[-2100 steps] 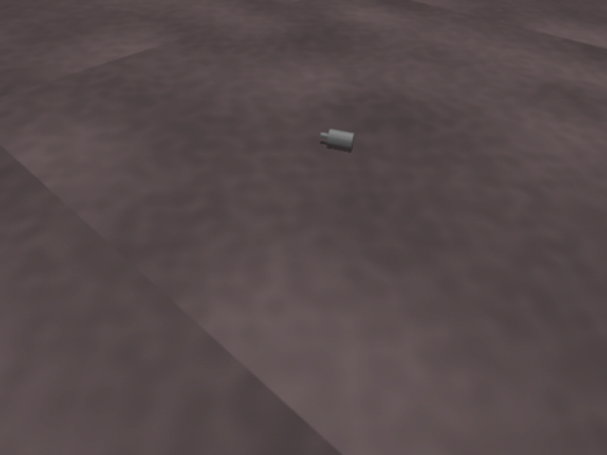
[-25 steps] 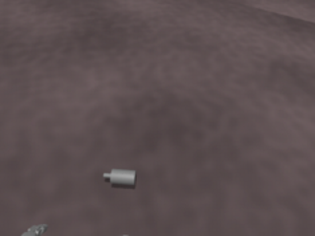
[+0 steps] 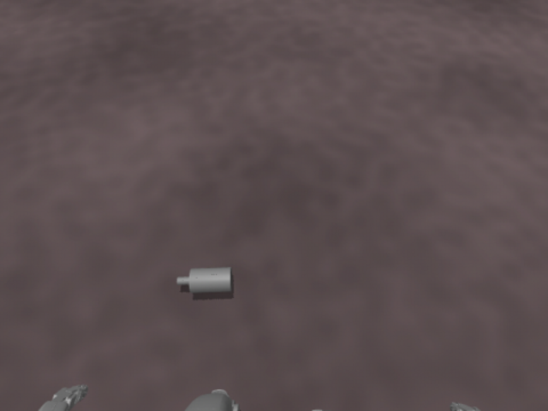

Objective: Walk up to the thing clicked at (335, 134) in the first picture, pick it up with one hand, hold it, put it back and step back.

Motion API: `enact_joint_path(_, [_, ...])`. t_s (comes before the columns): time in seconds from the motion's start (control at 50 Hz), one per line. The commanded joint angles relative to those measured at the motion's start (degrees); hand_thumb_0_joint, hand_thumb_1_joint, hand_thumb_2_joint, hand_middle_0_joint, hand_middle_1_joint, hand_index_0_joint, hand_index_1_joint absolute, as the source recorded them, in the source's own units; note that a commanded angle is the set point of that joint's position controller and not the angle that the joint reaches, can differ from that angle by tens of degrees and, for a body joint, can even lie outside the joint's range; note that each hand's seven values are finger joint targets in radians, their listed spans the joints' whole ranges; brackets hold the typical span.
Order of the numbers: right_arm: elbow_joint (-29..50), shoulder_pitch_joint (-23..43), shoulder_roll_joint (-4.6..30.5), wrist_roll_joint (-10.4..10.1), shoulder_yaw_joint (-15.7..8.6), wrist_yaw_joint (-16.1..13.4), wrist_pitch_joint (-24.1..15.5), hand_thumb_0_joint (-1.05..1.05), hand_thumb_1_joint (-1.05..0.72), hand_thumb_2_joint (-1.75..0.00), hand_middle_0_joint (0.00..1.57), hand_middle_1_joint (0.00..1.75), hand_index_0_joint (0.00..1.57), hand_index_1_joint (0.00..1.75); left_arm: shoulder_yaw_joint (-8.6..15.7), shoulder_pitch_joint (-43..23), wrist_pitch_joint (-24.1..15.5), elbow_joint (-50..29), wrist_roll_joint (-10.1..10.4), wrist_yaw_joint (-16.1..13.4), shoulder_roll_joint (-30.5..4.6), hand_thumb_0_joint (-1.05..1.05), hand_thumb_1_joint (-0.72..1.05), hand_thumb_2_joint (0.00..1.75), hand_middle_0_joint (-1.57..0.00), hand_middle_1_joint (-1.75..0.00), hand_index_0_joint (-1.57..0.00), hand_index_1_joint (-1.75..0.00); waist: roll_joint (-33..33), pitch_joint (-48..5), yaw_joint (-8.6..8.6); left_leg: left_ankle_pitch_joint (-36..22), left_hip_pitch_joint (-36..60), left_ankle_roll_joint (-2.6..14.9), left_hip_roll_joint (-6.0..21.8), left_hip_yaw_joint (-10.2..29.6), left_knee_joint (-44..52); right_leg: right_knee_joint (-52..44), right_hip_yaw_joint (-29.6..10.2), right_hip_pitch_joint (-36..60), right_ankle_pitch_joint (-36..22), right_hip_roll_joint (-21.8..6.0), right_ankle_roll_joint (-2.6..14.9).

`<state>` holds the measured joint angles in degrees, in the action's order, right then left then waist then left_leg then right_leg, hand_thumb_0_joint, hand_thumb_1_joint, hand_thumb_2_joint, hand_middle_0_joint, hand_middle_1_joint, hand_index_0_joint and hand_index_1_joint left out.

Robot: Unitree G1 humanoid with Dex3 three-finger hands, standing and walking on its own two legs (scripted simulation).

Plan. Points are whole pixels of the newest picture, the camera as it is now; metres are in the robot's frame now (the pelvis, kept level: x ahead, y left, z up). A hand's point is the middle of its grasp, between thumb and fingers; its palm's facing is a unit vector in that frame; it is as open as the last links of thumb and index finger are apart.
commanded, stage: step back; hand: left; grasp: from above
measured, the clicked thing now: (204, 280) +0.58 +0.25 -0.71
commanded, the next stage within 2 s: none
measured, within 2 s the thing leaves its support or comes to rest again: neither
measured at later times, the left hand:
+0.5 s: hand out of the picture -0.03 +0.27 -0.14, palm faces +0.04 -0.94 -0.35, open 7.3 cm
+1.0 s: hand out of the picture -0.21 +0.22 -0.11, palm faces +0.00 -0.89 -0.45, open 7.4 cm
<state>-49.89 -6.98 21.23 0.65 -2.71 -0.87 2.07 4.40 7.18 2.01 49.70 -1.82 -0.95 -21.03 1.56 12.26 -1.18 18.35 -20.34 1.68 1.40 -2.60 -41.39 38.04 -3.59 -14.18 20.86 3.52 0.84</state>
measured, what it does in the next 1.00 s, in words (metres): walks backwards: left foot, then right foot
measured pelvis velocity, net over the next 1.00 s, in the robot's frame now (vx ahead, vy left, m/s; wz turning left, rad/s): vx -0.29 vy -0.06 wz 0.01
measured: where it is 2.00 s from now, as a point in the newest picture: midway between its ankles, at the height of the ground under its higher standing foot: outside the picture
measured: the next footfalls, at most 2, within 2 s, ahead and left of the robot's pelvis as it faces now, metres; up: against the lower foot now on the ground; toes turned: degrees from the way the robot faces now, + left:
left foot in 0.34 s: -0.07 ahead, +0.12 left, +0.00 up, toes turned +0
right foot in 0.76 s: -0.22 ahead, -0.16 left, +0.00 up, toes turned +1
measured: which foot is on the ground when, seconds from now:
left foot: down 0.00-0.02, up 0.04-0.32, down 0.34-0.80, up 0.82-1.00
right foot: down 0.00-0.36, up 0.38-0.74, down 0.76-1.00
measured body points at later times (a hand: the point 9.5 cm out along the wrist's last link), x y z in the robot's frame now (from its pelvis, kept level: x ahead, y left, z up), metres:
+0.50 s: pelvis -0.13 +0.00 +0.02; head -0.08 +0.04 +0.46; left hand -0.03 +0.32 -0.11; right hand -0.03 -0.30 -0.08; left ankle -0.11 +0.12 -0.72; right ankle -0.12 -0.13 -0.64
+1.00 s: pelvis -0.29 -0.06 +0.02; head -0.25 -0.09 +0.46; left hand -0.21 +0.26 -0.08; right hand -0.21 -0.38 -0.12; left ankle -0.31 +0.10 -0.63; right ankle -0.26 -0.16 -0.72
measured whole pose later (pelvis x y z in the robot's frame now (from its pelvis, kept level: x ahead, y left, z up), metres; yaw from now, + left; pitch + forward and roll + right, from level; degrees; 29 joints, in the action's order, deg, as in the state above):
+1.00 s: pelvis -0.29 -0.06 +0.02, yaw +0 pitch -2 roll +2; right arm -49.7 -12.5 24.1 0.3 -3.2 -1.6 2.8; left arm 4.5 12.2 2.9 47.2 -2.9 -0.2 -20.0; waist 1.9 6.7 0.6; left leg 25.2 -26.7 -1.1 -6.9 8.5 -65.7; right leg 34.7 -1.5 -18.1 15.1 -0.9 1.5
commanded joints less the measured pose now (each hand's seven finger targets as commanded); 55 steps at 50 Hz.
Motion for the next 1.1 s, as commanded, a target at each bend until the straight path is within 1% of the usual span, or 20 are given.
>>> enact_joint_path(0.0, [5.45, 2.10, 10.35, -1.29, -2.65, -0.94, -0.32, 0.00, -0.90, -0.90, 0.20, 0.30, 0.20, 0.30, 4.78, 2.50, -1.64, -5.32, 0.17, -0.31, -19.07, 0.00, 0.90, 0.90, -0.20, -0.30, -0.20, -0.30, -16.43, -14.00, 3.59, 15.68, -4.31, -1.04, -7.02, 4.80, -17.14, -17.37, -26.69, 1.63, -31.54, -23.90, 16.55])
enact_joint_path(0.02, [4.30, 0.36, 11.70, -0.78, -3.47, -1.34, 0.12, 0.00, -0.90, -0.90, 0.20, 0.30, 0.20, 0.30, 4.94, -0.71, -1.94, -7.36, -0.33, -0.43, -19.92, 0.00, 0.90, 0.90, -0.20, -0.30, -0.20, -0.30, -16.32, -11.01, 2.96, 19.81, -0.83, -2.04, -5.32, 9.56, -25.89, -18.16, -30.16, -6.92, -30.91, -27.11, 19.39])
enact_joint_path(0.08, [1.96, -2.48, 11.83, -1.27, -3.05, -0.79, -0.05, 0.00, -0.90, -0.90, 0.20, 0.30, 0.20, 0.30, 3.73, -3.62, -1.63, -8.53, 0.34, -0.78, -13.91, 0.00, 0.90, 0.90, -0.20, -0.30, -0.20, -0.30, -8.89, -8.51, 0.36, 12.62, -3.83, -1.88, -8.57, 12.12, -29.01, -15.24, -13.61, -4.33, -32.16, -16.45, 12.76])
enact_joint_path(0.14, [1.99, -3.71, 11.24, -1.16, -2.16, -1.29, -0.63, 0.00, -0.90, -0.90, 0.20, 0.30, 0.20, 0.30, 3.39, -0.46, -1.39, -8.72, -0.05, -0.80, -12.21, 0.00, 0.90, 0.90, -0.20, -0.30, -0.20, -0.30, -8.15, -11.85, 2.13, 11.06, -6.18, -2.96, -9.07, 10.43, -25.00, -11.92, -9.54, 3.89, -34.70, -12.76, 11.02])
enact_joint_path(0.24, [3.53, -4.22, 10.29, -0.60, -1.97, -1.35, -1.49, 0.00, -0.90, -0.90, 0.20, 0.30, 0.20, 0.30, 3.67, 2.38, -0.57, -9.89, -0.26, -1.07, -12.88, 0.00, 0.90, 0.90, -0.20, -0.30, -0.20, -0.30, -13.50, -17.48, 3.14, 11.20, -4.13, -2.97, -2.46, 6.62, 0.16, -7.69, -11.29, 15.93, -38.00, -15.89, 11.51])
enact_joint_path(0.3, [1.73, -7.94, 10.34, 0.46, -3.11, -0.98, -2.07, 0.00, -0.90, -0.90, 0.20, 0.30, 0.20, 0.30, 3.21, 0.49, 0.58, -10.61, 0.89, -0.40, -13.60, 0.00, 0.90, 0.90, -0.20, -0.30, -0.20, -0.30, -11.55, -17.78, 0.57, -7.00, 6.91, -1.70, -3.20, 2.24, 20.56, -2.48, -8.32, 9.61, -31.14, -12.83, 7.47])
enact_joint_path(0.32, [2.12, -7.36, 11.89, 1.28, -3.79, -0.94, -2.25, 0.00, -0.90, -0.90, 0.20, 0.30, 0.20, 0.30, 2.63, 0.40, 0.95, -11.07, 1.05, -0.19, -12.46, 0.00, 0.90, 0.90, -0.20, -0.30, -0.20, -0.30, -8.82, -17.25, 0.91, -11.81, 11.33, -0.61, -0.15, 8.11, 20.22, -0.83, -8.17, 1.74, -22.92, -10.61, 4.67])
enact_joint_path(0.34, [2.98, -5.78, 16.93, 2.23, -5.00, -0.83, -2.33, 0.00, -0.90, -0.90, 0.20, 0.30, 0.20, 0.30, 2.21, 2.04, 1.06, -11.47, 1.20, -0.02, -10.15, 0.00, 0.90, 0.90, -0.20, -0.30, -0.20, -0.30, 4.11, -17.29, 1.40, -18.12, 16.73, 3.48, 11.47, 22.83, 21.27, 7.48, -4.02, -10.40, -6.77, -3.60, 1.84])
enact_joint_path(0.36, [4.35, -1.99, 21.04, 2.01, -5.49, -0.18, -2.13, 0.00, -0.90, -0.90, 0.20, 0.30, 0.20, 0.30, 2.91, 0.35, 0.96, -11.28, 1.01, -0.61, -11.03, 0.00, 0.90, 0.90, -0.20, -0.30, -0.20, -0.30, 10.67, -14.54, 0.88, -22.46, 10.61, 10.91, 20.23, 30.19, 22.76, 17.83, -1.62, -13.96, 14.28, 3.50, 0.21])
enact_joint_path(0.38, [4.80, -2.58, 21.99, 1.61, -5.89, -0.21, -2.34, 0.00, -0.90, -0.90, 0.20, 0.30, 0.20, 0.30, 3.62, -2.66, 0.92, -11.28, 0.09, -1.27, -12.49, 0.00, 0.90, 0.90, -0.20, -0.30, -0.20, -0.30, 11.60, -13.06, -2.24, -21.56, 3.16, 15.90, 23.86, 33.92, 23.83, 27.02, -7.11, -10.57, 17.78, 2.52, -0.20])
enact_joint_path(0.46, [6.08, 3.66, 14.01, 1.66, -3.69, -0.76, -2.70, 0.00, -0.90, -0.90, 0.20, 0.30, 0.20, 0.30, 3.95, 4.82, 0.91, -7.51, 1.24, -0.26, -12.19, 0.00, 0.90, 0.90, -0.20, -0.30, -0.20, -0.30, 6.36, -10.19, 4.23, -24.95, 7.72, 8.98, 11.39, 14.75, 19.79, 35.70, -9.00, -15.37, 6.33, 4.08, 0.21])
enact_joint_path(0.62, [6.59, -3.64, 14.95, 0.92, -4.66, -1.01, -2.24, 0.00, -0.90, -0.90, 0.20, 0.30, 0.20, 0.30, 3.61, 3.87, 0.19, -7.70, 0.42, 0.18, -10.97, 0.00, 0.90, 0.90, -0.20, -0.30, -0.20, -0.30, 8.14, -14.56, -0.98, -27.40, 17.85, 13.40, 13.93, 14.83, 15.32, 18.08, -3.69, -12.18, 9.70, -0.09, -3.59])
enact_joint_path(0.74, [8.61, 2.75, 15.92, 0.41, -4.35, -0.50, -0.20, 0.00, -0.90, -0.90, 0.20, 0.30, 0.20, 0.30, 4.00, 15.03, -0.48, -1.41, 0.04, 0.87, -11.32, 0.00, 0.90, 0.90, -0.20, -0.30, -0.20, -0.30, 8.24, -17.65, 4.11, -11.76, 2.43, 5.85, 8.93, 11.09, 8.50, -13.91, 2.47, 8.13, -6.57, -2.12, 0.59])
enact_joint_path(0.76, [8.72, 1.53, 13.48, 0.00, -3.84, -0.41, 0.06, 0.00, -0.90, -0.90, 0.20, 0.30, 0.20, 0.30, 4.98, 13.31, -0.65, -2.12, -0.90, 0.94, -14.46, 0.00, 0.90, 0.90, -0.20, -0.30, -0.20, -0.30, 0.26, -15.35, 3.30, -1.11, -6.54, 2.60, 3.06, 10.56, 2.97, -15.41, -7.52, 9.37, -2.58, -6.87, 2.53])
enact_joint_path(0.78, [9.40, 0.39, 10.13, -0.26, -2.96, -0.78, -0.04, 0.00, -0.90, -0.90, 0.20, 0.30, 0.20, 0.30, 6.12, 10.71, -0.71, -4.32, -1.18, 1.03, -19.51, 0.00, 0.90, 0.90, -0.20, -0.30, -0.20, -0.30, -14.48, -12.55, 2.95, 12.44, -16.06, -1.31, -6.72, 7.07, -8.24, -20.07, -24.10, 5.99, 2.61, -18.63, 6.71])
enact_joint_path(0.8, [9.40, 3.08, 13.00, 0.12, -4.31, -1.86, 0.10, 0.00, -0.90, -0.90, 0.20, 0.30, 0.20, 0.30, 6.88, 5.40, -0.50, -7.18, -1.50, 0.76, -24.94, 0.00, 0.90, 0.90, -0.20, -0.30, -0.20, -0.30, -20.15, -9.45, 5.96, 17.82, -9.15, -2.58, -6.05, 10.82, -21.87, -24.95, -32.76, -12.07, 4.44, -28.39, 16.05])
enact_joint_path(0.82, [8.03, 2.24, 15.37, -0.01, -5.23, -1.81, 0.10, 0.00, -0.90, -0.90, 0.20, 0.30, 0.20, 0.30, 6.33, 1.19, -0.75, -8.11, -0.98, 0.43, -22.90, 0.00, 0.90, 0.90, -0.20, -0.30, -0.20, -0.30, -18.11, -4.93, 3.70, 14.85, -5.39, -2.30, -3.98, 13.70, -27.51, -27.30, -32.56, -20.56, 8.23, -28.56, 16.11])
enact_joint_path(0.88, [3.69, -5.87, 12.39, -0.76, -3.55, -1.06, -0.06, 0.00, -0.90, -0.90, 0.20, 0.30, 0.20, 0.30, 4.48, -6.76, -0.96, -9.44, -0.61, -0.08, -14.13, 0.00, 0.90, 0.90, -0.20, -0.30, -0.20, -0.30, -9.98, -5.97, -2.06, 5.60, -6.75, -1.92, -9.18, 12.63, -30.06, -17.68, -6.94, -11.40, -8.93, -14.14, 7.59])
enact_joint_path(1.0, [5.18, -4.16, 10.11, 0.10, -1.98, -1.49, -1.39, 0.00, -0.90, -0.90, 0.20, 0.30, 0.20, 0.30, 4.38, 5.06, -0.64, -8.32, -0.88, -1.01, -12.82, 0.00, 0.90, 0.90, -0.20, -0.30, -0.20, -0.30, -12.85, -12.72, 5.07, 12.52, -11.63, -3.77, -5.75, 8.19, -12.95, -11.06, -8.69, 12.76, -26.53, -17.19, 10.88])
enact_joint_path(1.08, [3.40, -8.92, 10.80, 0.56, -2.73, -1.03, -1.72, 0.00, -0.90, -0.90, 0.20, 0.30, 0.20, 0.30, 3.89, 2.05, 0.16, -9.58, -0.06, -1.25, -13.77, 0.00, 0.90, 0.90, -0.20, -0.30, -0.20, -0.30, -12.59, -17.89, 3.23, 6.85, -0.36, -1.77, -2.31, 4.07, 6.80, -5.28, -8.50, 12.63, -31.87, -18.77, 9.75])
